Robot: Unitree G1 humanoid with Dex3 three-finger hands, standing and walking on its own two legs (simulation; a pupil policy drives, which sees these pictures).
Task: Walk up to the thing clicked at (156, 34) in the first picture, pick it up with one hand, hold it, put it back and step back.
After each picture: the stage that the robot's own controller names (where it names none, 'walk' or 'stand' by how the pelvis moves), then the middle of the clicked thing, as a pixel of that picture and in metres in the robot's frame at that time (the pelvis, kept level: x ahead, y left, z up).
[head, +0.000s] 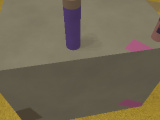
stand; out of the picture +0.66 -0.38 +0.01
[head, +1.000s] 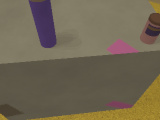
sink last; (152, 29) +0.57 -0.27 +0.04
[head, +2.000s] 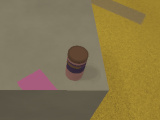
sink last; (76, 64) +0.38 +0.04 +0.04
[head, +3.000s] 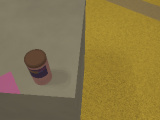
stand; (39, 68) +0.35 +0.17 +0.06
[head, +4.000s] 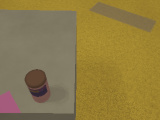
stand; (38, 86) +0.33 +0.16 +0.01
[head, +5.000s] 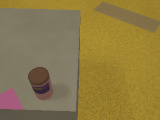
stand; (41, 84) +0.33 +0.16 +0.01
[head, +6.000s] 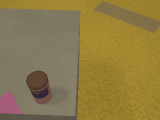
stand; (40, 88) +0.32 +0.16 +0.01
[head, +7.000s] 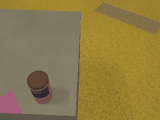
stand; (40, 88) +0.32 +0.16 +0.01
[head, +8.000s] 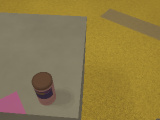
rise first; (44, 89) +0.32 +0.16 +0.01
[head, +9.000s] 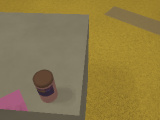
go down; (46, 86) +0.33 +0.16 +0.01
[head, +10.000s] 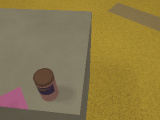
go down; (46, 85) +0.32 +0.16 +0.01
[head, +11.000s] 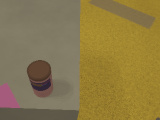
go down; (41, 79) +0.33 +0.14 +0.05
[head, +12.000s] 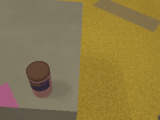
approach; (40, 80) +0.33 +0.14 +0.05
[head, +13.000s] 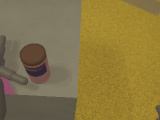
close in; (36, 65) +0.35 +0.15 +0.08
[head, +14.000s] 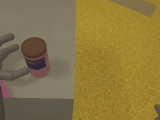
lift; (37, 58) +0.38 +0.14 +0.09
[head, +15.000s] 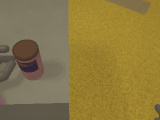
lift; (29, 61) +0.37 +0.15 +0.09
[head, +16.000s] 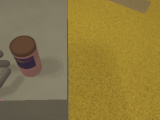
lift; (27, 57) +0.38 +0.16 +0.10
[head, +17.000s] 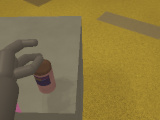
close; (44, 77) +0.37 +0.15 +0.05
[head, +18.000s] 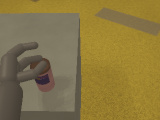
close; (43, 75) +0.37 +0.15 +0.04
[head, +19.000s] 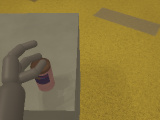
close; (43, 75) +0.37 +0.15 +0.04
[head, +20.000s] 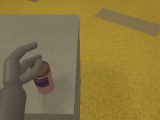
stand; (43, 78) +0.37 +0.15 +0.03
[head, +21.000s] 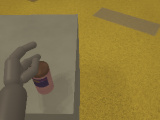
stand; (42, 78) +0.37 +0.15 +0.03
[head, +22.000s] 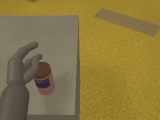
stand; (43, 79) +0.36 +0.15 +0.03
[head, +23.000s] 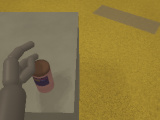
stand; (42, 76) +0.37 +0.15 +0.03
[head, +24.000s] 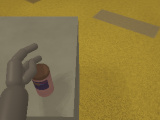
stand; (42, 80) +0.36 +0.15 +0.03
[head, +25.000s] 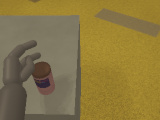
stand; (43, 78) +0.36 +0.15 +0.03
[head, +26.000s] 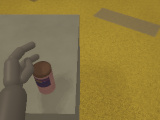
stand; (44, 78) +0.37 +0.15 +0.03
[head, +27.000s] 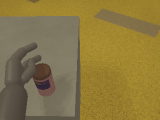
stand; (44, 80) +0.36 +0.15 +0.02
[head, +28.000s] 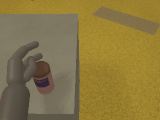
stand; (43, 78) +0.37 +0.15 +0.03
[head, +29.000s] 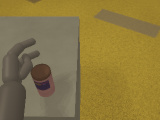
stand; (43, 81) +0.36 +0.15 +0.02
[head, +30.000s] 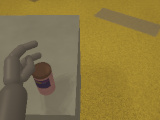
stand; (44, 79) +0.36 +0.15 +0.03
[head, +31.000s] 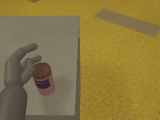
stand; (43, 79) +0.36 +0.15 +0.03
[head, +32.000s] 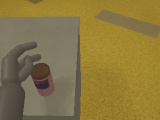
stand; (43, 80) +0.36 +0.15 +0.03
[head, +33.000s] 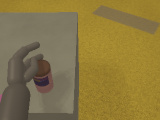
stand; (42, 77) +0.37 +0.15 +0.03
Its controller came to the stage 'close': yes
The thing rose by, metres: 0.00
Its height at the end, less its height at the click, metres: +0.00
